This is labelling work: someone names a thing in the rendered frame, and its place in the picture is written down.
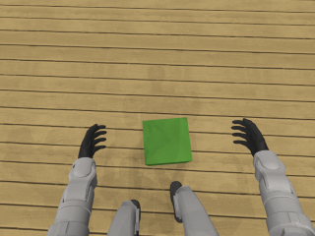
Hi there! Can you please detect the right robot hand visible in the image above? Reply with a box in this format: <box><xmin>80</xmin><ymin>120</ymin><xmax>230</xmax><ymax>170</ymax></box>
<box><xmin>231</xmin><ymin>118</ymin><xmax>269</xmax><ymax>156</ymax></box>

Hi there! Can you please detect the robot right forearm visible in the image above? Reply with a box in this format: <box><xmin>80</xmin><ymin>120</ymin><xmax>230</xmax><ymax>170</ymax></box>
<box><xmin>253</xmin><ymin>149</ymin><xmax>315</xmax><ymax>236</ymax></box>

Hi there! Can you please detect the robot left forearm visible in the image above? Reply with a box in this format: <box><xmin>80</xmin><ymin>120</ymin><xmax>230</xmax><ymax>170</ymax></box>
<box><xmin>46</xmin><ymin>157</ymin><xmax>97</xmax><ymax>236</ymax></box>

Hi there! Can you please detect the left robot thigh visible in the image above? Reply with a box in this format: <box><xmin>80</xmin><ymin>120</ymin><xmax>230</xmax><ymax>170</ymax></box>
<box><xmin>106</xmin><ymin>205</ymin><xmax>140</xmax><ymax>236</ymax></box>

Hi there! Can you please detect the left robot hand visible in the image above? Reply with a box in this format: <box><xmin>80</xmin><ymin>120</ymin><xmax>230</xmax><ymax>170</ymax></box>
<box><xmin>78</xmin><ymin>124</ymin><xmax>107</xmax><ymax>159</ymax></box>

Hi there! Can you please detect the carton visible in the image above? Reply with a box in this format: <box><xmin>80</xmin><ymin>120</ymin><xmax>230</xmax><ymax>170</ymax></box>
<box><xmin>142</xmin><ymin>117</ymin><xmax>193</xmax><ymax>166</ymax></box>

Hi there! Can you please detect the right robot shin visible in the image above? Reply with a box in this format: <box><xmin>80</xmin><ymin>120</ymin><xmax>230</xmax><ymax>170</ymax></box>
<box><xmin>176</xmin><ymin>185</ymin><xmax>192</xmax><ymax>194</ymax></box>

